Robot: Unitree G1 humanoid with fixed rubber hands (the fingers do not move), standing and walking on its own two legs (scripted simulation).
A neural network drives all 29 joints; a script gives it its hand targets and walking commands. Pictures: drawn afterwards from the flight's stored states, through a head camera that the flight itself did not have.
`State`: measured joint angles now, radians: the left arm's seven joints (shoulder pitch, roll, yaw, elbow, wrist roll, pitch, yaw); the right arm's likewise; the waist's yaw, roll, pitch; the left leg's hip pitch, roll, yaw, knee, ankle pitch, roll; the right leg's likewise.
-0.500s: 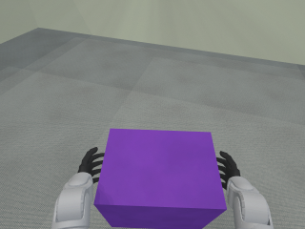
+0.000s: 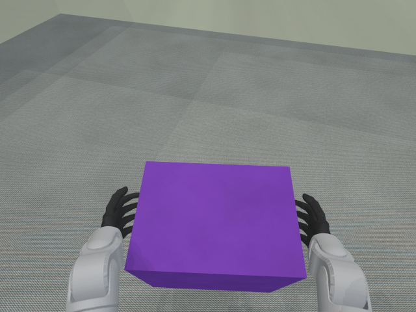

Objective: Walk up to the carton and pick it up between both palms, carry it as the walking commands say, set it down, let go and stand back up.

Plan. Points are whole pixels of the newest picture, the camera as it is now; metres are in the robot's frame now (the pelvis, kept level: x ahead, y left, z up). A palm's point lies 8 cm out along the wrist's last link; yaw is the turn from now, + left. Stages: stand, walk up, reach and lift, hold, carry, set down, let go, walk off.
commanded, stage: carry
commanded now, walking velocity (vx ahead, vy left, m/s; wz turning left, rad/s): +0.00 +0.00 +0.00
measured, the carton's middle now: (214, 233) +0.31 +0.00 -0.05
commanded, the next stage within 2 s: none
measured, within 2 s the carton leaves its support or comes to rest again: neither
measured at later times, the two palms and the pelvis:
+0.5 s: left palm (146, 258) +0.22 +0.12 +0.05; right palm (361, 253) +0.23 -0.24 +0.04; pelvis -0.03 -0.06 +0.00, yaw +1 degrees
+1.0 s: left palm (129, 244) +0.25 +0.16 +0.03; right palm (333, 237) +0.26 -0.21 +0.04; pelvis +0.00 -0.03 +0.00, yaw +1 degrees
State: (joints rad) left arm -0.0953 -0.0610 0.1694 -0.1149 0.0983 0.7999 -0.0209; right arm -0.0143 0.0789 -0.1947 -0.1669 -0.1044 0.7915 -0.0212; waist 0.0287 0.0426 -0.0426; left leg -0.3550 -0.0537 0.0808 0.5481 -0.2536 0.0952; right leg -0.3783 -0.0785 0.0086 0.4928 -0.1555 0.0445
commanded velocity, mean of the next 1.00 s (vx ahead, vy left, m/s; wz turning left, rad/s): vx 0.00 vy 0.00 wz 0.00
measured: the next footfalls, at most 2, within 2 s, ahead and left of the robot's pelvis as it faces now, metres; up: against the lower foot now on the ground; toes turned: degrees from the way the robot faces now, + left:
none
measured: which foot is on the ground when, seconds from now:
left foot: down 0.00-1.00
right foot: down 0.00-1.00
